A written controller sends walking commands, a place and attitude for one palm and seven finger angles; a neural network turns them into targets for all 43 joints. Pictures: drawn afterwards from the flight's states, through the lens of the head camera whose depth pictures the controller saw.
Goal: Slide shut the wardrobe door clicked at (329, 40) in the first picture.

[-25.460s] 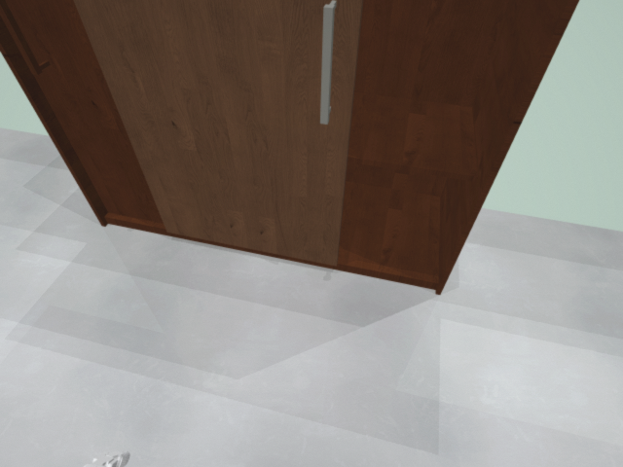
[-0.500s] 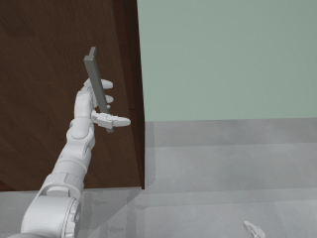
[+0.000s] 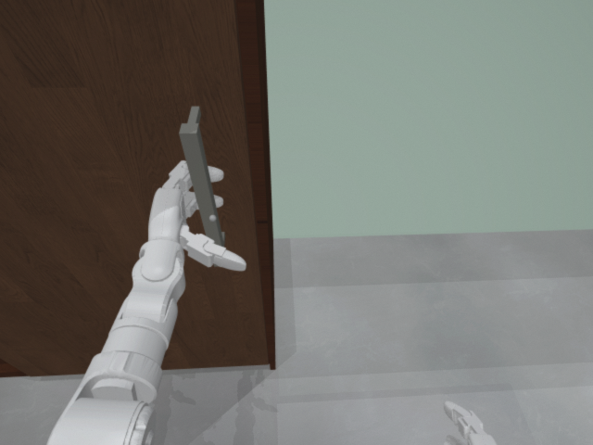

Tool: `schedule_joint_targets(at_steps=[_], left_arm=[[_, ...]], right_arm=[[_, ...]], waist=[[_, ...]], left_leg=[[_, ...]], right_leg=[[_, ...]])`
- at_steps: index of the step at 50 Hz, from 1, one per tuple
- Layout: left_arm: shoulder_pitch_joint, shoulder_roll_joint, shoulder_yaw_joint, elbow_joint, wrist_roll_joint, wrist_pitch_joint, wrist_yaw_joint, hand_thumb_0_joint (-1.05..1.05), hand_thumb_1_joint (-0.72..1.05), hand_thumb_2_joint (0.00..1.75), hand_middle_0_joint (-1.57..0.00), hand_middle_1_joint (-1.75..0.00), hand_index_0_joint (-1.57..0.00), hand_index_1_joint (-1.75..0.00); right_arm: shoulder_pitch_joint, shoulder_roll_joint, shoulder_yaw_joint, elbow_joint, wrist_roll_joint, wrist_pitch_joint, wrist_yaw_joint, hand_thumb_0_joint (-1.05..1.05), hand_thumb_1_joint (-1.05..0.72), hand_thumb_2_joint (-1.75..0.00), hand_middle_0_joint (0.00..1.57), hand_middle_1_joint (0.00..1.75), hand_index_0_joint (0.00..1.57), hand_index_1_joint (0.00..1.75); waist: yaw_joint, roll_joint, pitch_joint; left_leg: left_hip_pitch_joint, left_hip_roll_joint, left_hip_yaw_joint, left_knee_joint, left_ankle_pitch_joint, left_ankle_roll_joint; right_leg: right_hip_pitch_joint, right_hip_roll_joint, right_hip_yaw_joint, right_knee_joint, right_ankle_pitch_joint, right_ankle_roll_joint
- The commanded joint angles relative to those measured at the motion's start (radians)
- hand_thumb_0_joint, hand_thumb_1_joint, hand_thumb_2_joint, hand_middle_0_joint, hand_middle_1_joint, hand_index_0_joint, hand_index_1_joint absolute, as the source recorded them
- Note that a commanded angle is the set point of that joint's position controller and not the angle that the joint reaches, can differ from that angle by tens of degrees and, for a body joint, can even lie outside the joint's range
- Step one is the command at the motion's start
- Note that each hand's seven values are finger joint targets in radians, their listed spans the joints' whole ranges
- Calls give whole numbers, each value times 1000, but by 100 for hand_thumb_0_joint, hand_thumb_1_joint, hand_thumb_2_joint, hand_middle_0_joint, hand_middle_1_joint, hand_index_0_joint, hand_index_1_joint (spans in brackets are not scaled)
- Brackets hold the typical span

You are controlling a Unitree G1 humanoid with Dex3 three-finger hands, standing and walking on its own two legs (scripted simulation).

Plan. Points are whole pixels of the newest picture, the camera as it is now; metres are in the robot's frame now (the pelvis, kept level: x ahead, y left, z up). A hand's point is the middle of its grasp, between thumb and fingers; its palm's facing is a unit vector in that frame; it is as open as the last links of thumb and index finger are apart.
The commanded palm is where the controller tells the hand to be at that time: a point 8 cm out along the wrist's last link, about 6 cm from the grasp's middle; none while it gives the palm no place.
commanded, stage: slip the hand off the handle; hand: left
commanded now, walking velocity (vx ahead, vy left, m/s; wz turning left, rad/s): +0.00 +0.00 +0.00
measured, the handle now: (209, 197) +0.44 +0.15 +0.09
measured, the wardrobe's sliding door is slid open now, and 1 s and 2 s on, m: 0.00 0.00 0.00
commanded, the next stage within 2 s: draw the hand back to the body in 1.06 s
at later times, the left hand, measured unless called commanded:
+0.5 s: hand (152, 229) +0.38 +0.22 +0.09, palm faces +0.16 -0.98 -0.11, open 14.6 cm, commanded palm +0.33 +0.26 +0.10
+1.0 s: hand (146, 294) +0.28 +0.20 +0.08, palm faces +0.19 -0.97 -0.13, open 14.7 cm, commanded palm +0.24 +0.25 +0.10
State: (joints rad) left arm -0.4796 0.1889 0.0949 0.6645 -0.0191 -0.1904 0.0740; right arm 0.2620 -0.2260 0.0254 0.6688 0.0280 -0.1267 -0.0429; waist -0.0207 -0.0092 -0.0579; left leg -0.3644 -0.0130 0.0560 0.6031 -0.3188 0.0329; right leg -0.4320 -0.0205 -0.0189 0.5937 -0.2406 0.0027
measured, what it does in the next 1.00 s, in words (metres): stands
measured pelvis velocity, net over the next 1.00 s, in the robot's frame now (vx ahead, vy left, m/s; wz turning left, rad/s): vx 0.02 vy -0.01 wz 0.04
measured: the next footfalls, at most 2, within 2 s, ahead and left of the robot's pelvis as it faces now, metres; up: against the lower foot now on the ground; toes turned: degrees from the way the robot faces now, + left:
none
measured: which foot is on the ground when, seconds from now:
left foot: down 0.00-1.00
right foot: down 0.00-1.00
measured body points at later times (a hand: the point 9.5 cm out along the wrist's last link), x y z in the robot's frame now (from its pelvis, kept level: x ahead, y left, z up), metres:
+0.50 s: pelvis +0.01 +0.00 +0.00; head +0.03 +0.00 +0.45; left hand +0.36 +0.27 +0.10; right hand +0.13 -0.25 -0.11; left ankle -0.01 +0.10 -0.73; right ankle +0.04 -0.12 -0.73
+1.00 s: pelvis +0.02 -0.01 +0.00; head +0.01 -0.02 +0.45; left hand +0.26 +0.25 +0.09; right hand +0.22 -0.23 -0.07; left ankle -0.01 +0.10 -0.73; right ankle +0.04 -0.12 -0.73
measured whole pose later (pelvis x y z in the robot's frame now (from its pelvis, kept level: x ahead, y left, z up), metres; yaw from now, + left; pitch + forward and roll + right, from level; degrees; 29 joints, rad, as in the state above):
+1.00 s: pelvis +0.02 -0.01 +0.00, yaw +2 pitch +2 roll -1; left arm 0.09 0.25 0.15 0.10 -0.15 -0.08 -0.07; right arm 0.21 -0.23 0.04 0.61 0.04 -0.17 -0.07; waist 0.05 0.04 -0.06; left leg -0.29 0.00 0.01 0.62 -0.36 0.01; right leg -0.34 -0.01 -0.07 0.60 -0.29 -0.01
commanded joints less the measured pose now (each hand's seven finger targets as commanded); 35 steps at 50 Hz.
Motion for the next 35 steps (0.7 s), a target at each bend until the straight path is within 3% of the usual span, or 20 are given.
schedule_joint_targets(at_steps=[1,6,9,13,14,17,18,19,22,23,24,27,30,32,35], left_arm=[[-309,290,178,-204,-31,-5,47,0,-55,20,-25,-115,-25,-115],[-289,307,185,-268,-29,-3,34,0,-55,20,-25,-115,-25,-115],[-301,310,180,-286,-29,-20,11,0,-55,20,-25,-115,-25,-115],[-354,310,160,-298,-63,-54,-58,0,-55,20,-25,-115,-25,-115],[-360,264,117,-291,-72,-59,-80,0,-55,20,-25,-115,-25,-115],[-391,263,95,-256,-89,-61,-136,0,-55,20,-25,-115,-25,-115],[-402,285,107,-252,-91,-64,-147,0,-55,20,-25,-115,-25,-115],[-354,235,78,-243,-98,-60,-161,0,-55,20,-25,-115,-25,-115],[-183,245,118,-268,-122,-50,-171,0,-55,20,-25,-115,-25,-115],[-164,226,106,-304,-128,-49,-170,0,-55,20,-25,-115,-25,-115],[-113,240,128,-331,-128,-48,-165,0,-55,20,-25,-115,-25,-115],[-10,278,163,-470,-117,-47,-139,0,-55,20,-25,-115,-25,-115],[34,292,188,-552,-107,-39,-104,0,-55,20,-25,-115,-25,-115],[79,314,210,-624,-100,-33,-85,0,-55,20,-25,-115,-25,-115],[137,261,174,-695,-101,-22,-83,0,-55,20,-25,-115,-25,-115]], right_arm=[[-28,-145,-44,-146,8,-17,-18,0,-90,-90,20,30,20,30],[-49,-137,-38,-165,8,0,-24,0,-90,-90,20,30,20,30],[-44,-142,-41,-162,9,-2,-25,0,-90,-90,20,30,20,30],[-31,-159,-49,-140,13,-12,-32,0,-90,-90,20,30,20,30],[-27,-157,-48,-135,13,-17,-32,0,-90,-90,20,30,20,30],[-9,-169,-52,-116,19,-23,-36,0,-90,-90,20,30,20,30],[-4,-173,-55,-110,21,-25,-37,0,-90,-90,20,30,20,30],[-6,-168,-57,-115,21,-28,-34,0,-90,-90,20,30,20,30],[-5,-175,-63,-134,22,-34,-23,0,-90,-90,20,30,20,30],[-6,-172,-62,-140,22,-35,-18,0,-90,-90,20,30,20,30],[-7,-171,-66,-148,20,-38,-14,0,-90,-90,20,30,20,30],[-27,-168,-67,-173,16,-41,-4,0,-90,-90,20,30,20,30],[-53,-157,-61,-183,13,-43,0,0,-90,-90,20,30,20,30],[-70,-154,-59,-195,9,-47,-3,0,-90,-90,20,30,20,30],[-93,-138,-52,-203,10,-58,-6,0,-90,-90,20,30,20,30]], waist=[[38,-47,-243],[40,15,-237],[25,28,-238],[-10,36,-264],[-18,36,-262],[-37,66,-244],[-34,66,-251],[-25,76,-255],[17,45,-290],[20,39,-298],[35,11,-302],[59,44,-294],[53,17,-243],[63,37,-235],[58,86,-229]], left_leg=[[25,19,-39,-105,199,-16],[38,20,-37,-106,202,-19],[54,24,-43,-95,208,-17],[87,27,-59,-76,213,-17],[99,27,-65,-74,218,-19],[109,28,-78,-61,208,-20],[107,28,-86,-61,205,-23],[119,27,-88,-59,224,-25],[110,27,-92,-54,279,-29],[111,26,-89,-53,305,-31],[102,28,-87,-53,323,-30],[102,32,-78,-51,400,-32],[78,32,-68,-66,351,-29],[75,31,-63,-71,331,-25],[90,27,-55,-76,305,-25]], right_leg=[[207,12,3,-69,159,-30],[203,13,3,-67,159,-33],[185,17,3,-66,159,-33],[157,24,4,-65,158,-33],[145,25,0,-63,159,-33],[102,26,-3,-63,140,-37],[96,25,-6,-59,130,-37],[95,26,-9,-55,140,-39],[136,29,-19,-40,173,-42],[147,26,-21,-36,196,-40],[166,27,-21,-32,212,-39],[192,25,-19,-21,255,-36],[196,27,-19,-29,242,-32],[208,26,-16,-32,229,-32],[208,26,-14,-40,213,-32]])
